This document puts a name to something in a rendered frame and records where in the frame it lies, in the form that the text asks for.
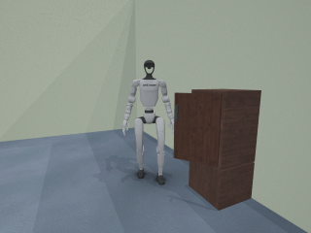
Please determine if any handle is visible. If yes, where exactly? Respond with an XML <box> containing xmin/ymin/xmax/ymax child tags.
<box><xmin>175</xmin><ymin>105</ymin><xmax>180</xmax><ymax>121</ymax></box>

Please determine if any robot right hand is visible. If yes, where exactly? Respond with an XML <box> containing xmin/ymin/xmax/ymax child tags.
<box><xmin>122</xmin><ymin>119</ymin><xmax>130</xmax><ymax>136</ymax></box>

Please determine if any right robot thigh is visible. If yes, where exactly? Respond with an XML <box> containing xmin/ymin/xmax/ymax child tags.
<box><xmin>134</xmin><ymin>116</ymin><xmax>145</xmax><ymax>153</ymax></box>

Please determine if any robot left hand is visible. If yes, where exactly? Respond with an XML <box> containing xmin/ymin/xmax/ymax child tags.
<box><xmin>168</xmin><ymin>118</ymin><xmax>174</xmax><ymax>134</ymax></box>

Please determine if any right robot forearm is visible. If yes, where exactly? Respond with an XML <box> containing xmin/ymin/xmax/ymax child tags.
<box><xmin>123</xmin><ymin>97</ymin><xmax>133</xmax><ymax>120</ymax></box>

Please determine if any left robot upper arm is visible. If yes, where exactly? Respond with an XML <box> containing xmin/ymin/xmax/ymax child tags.
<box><xmin>158</xmin><ymin>80</ymin><xmax>169</xmax><ymax>103</ymax></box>

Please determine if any robot torso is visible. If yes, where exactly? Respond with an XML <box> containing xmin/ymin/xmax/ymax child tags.
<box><xmin>139</xmin><ymin>78</ymin><xmax>159</xmax><ymax>124</ymax></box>

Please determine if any right robot upper arm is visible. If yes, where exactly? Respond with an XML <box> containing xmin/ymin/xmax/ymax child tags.
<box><xmin>128</xmin><ymin>79</ymin><xmax>140</xmax><ymax>104</ymax></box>

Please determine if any cupboard door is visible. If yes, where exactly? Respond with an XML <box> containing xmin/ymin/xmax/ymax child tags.
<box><xmin>173</xmin><ymin>92</ymin><xmax>223</xmax><ymax>167</ymax></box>

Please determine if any left robot forearm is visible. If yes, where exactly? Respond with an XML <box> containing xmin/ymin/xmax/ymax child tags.
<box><xmin>164</xmin><ymin>97</ymin><xmax>174</xmax><ymax>119</ymax></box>

